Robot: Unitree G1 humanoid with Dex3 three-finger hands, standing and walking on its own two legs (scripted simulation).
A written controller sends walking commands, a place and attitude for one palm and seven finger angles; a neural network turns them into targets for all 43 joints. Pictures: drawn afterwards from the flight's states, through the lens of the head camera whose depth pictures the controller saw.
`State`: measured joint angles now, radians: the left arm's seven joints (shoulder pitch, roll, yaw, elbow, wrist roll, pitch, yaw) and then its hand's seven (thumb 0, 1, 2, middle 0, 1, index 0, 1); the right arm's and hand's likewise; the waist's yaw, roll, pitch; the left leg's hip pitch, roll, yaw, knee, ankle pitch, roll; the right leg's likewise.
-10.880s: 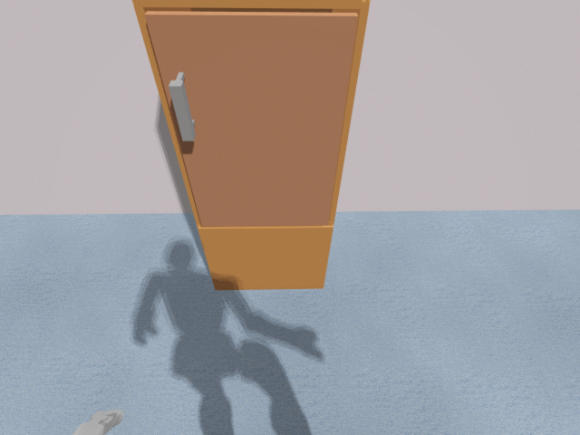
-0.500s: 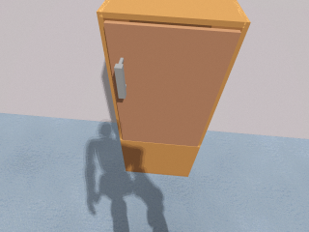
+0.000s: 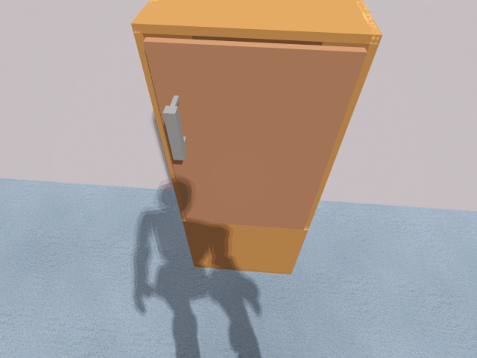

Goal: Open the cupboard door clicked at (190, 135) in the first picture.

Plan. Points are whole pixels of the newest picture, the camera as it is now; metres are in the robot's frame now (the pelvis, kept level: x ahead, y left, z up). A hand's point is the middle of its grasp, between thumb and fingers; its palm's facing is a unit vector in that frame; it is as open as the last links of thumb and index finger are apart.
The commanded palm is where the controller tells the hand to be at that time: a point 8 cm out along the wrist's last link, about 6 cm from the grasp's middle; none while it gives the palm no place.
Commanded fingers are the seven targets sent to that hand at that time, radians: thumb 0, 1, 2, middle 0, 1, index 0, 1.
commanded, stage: come to a stop and stand still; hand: left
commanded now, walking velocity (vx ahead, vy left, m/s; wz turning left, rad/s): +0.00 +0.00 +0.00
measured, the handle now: (177, 128) +0.54 +0.17 +0.07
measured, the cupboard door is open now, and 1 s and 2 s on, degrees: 0 0 0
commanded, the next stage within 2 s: look again from close up in 0.50 s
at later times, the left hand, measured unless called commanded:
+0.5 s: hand out of the picture +0.06 +0.19 -0.17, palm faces +0.00 -0.96 -0.26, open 7.3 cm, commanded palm none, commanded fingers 0.00 0.90 0.90 -0.20 -0.30 -0.20 -0.30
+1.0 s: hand out of the picture +0.05 +0.17 -0.16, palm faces +0.02 -0.97 -0.26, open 7.3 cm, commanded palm none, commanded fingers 0.00 0.90 0.90 -0.20 -0.30 -0.20 -0.30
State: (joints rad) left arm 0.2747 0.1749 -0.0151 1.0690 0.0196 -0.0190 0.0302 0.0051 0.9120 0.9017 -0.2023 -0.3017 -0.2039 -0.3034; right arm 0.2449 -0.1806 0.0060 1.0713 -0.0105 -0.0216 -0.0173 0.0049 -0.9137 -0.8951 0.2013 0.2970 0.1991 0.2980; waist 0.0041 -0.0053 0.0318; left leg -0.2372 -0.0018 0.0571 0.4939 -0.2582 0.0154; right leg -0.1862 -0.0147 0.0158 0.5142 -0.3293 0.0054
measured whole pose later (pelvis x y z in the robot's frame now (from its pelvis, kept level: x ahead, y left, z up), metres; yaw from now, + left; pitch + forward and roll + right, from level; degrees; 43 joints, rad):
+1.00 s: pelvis +0.02 -0.03 +0.00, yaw +1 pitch -1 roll +1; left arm 0.21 0.24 0.00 1.08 0.02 -0.01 0.02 0.01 0.91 0.90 -0.20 -0.30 -0.21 -0.30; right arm 0.17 -0.23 0.01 1.11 -0.01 -0.01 -0.02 0.00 -0.91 -0.89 0.20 0.30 0.20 0.30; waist 0.01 -0.01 0.03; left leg -0.16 0.03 0.02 0.42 -0.24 -0.04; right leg -0.10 0.02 -0.02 0.44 -0.32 -0.04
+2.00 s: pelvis -0.05 +0.00 -0.05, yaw +2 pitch +7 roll -2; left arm 0.25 0.31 0.27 0.09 -0.32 -0.24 -0.34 0.01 0.13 0.57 -0.26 -0.80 -0.26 -0.81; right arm 0.31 -0.21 0.05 0.56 0.04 -0.23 -0.08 0.01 -0.90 -0.89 0.21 0.30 0.20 0.30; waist -0.02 0.03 -0.08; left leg -0.69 0.03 0.01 0.93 -0.38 0.02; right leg -0.59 0.01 -0.04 0.89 -0.44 0.00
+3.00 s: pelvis -0.03 -0.02 -0.02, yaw +3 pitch +3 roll -1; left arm -0.08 0.44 0.43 0.39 -0.36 -0.12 -0.56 -0.01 -0.49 0.30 -0.30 -1.20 -0.30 -1.20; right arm 0.29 -0.29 0.04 0.59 0.06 -0.21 -0.11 0.01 -0.90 -0.90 0.20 0.30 0.20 0.30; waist 0.00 0.04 -0.05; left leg -0.46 0.03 0.00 0.71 -0.31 -0.01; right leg -0.37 0.02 -0.05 0.68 -0.37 -0.02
